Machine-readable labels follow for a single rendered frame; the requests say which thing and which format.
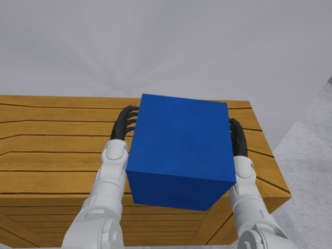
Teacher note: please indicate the robot left upper arm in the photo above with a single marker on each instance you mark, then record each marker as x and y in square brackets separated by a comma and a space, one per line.
[101, 233]

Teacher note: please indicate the robot left forearm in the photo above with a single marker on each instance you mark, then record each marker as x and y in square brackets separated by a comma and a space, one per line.
[108, 186]

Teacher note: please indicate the carton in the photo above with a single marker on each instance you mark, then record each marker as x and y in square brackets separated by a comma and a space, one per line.
[181, 153]

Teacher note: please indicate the robot right forearm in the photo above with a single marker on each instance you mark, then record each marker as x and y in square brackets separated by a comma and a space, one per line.
[247, 204]

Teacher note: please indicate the right robot hand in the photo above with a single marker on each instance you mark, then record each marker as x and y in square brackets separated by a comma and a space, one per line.
[239, 145]

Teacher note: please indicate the robot right upper arm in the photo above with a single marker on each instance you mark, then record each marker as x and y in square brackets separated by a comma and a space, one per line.
[258, 239]

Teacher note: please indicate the pedestal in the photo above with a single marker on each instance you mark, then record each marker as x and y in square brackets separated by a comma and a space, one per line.
[50, 152]

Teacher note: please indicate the left robot hand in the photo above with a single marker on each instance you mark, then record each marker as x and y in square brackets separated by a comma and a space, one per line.
[120, 127]

